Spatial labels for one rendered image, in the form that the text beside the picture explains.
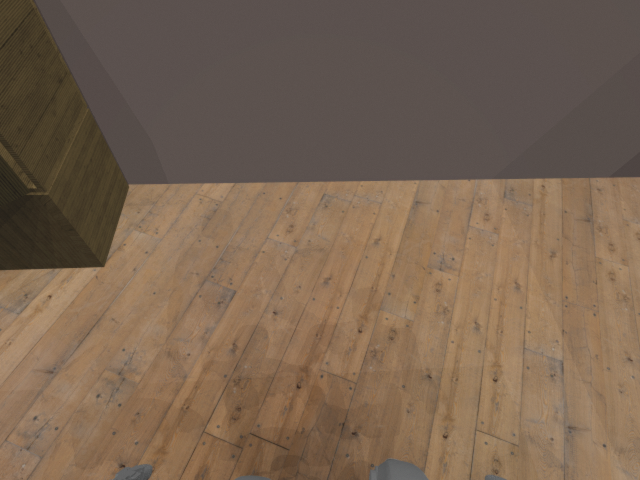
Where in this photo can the robot right thigh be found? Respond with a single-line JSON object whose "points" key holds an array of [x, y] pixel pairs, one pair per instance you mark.
{"points": [[397, 470]]}

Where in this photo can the cupboard door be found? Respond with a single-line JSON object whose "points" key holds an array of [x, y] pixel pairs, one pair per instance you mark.
{"points": [[11, 186]]}

